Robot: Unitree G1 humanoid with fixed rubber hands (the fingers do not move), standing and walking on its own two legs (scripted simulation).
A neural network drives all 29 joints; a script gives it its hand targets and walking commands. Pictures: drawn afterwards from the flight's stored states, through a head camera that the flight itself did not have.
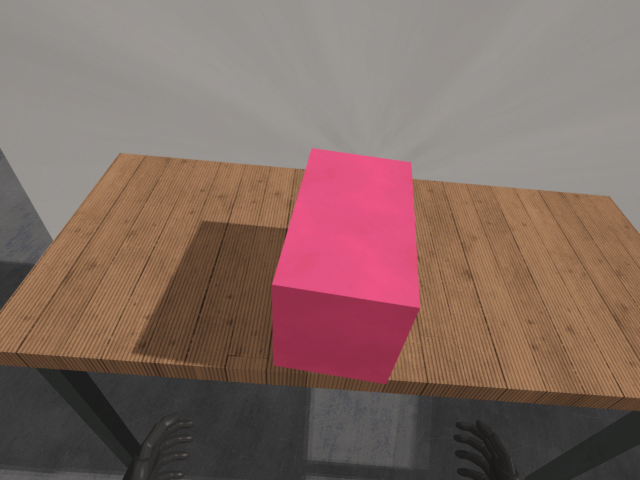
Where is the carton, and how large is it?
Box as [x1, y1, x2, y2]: [272, 148, 419, 383]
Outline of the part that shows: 312,148 272,283 273,364 386,383 419,309 411,164 410,162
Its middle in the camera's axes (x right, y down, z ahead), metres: +0.04 +0.02 +0.63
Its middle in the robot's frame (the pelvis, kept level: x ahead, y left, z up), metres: +0.47 -0.01 +0.02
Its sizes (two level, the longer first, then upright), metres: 0.313 0.176 0.198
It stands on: a table, 0.69 m high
